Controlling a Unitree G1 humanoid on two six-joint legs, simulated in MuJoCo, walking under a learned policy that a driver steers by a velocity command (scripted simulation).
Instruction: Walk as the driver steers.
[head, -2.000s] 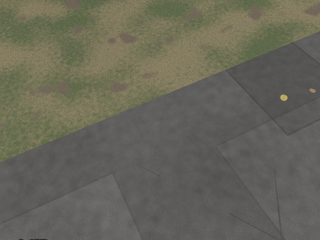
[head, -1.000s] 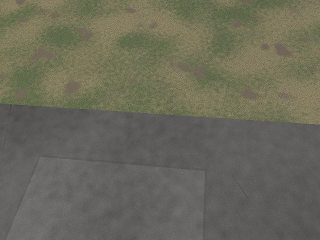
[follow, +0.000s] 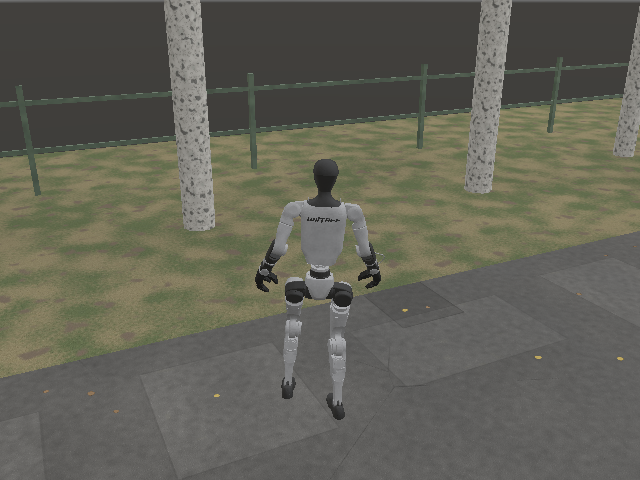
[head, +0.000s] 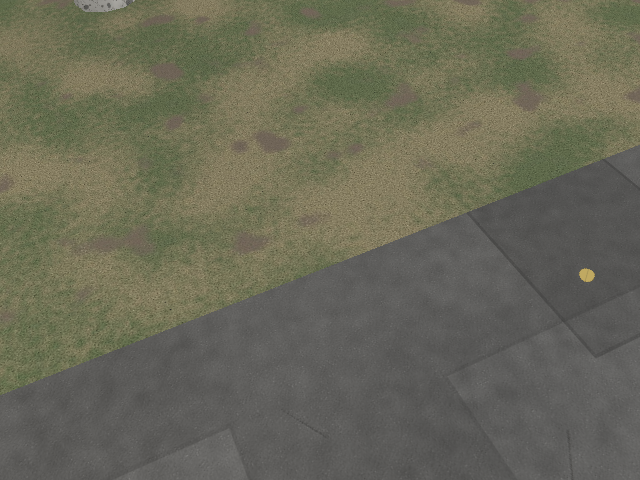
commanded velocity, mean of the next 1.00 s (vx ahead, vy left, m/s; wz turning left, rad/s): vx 0.63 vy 0.00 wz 0.38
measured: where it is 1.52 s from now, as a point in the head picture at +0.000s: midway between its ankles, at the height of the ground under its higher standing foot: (273, 396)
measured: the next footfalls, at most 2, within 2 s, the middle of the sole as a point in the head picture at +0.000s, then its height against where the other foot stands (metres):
left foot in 0.16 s outside the picture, level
right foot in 0.60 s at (340, 432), level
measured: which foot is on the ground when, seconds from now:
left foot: up 0.00-0.14, down 0.16-0.60, up 0.62-0.96, down 0.98-1.00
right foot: down 0.00-0.16, up 0.18-0.58, down 0.60-1.00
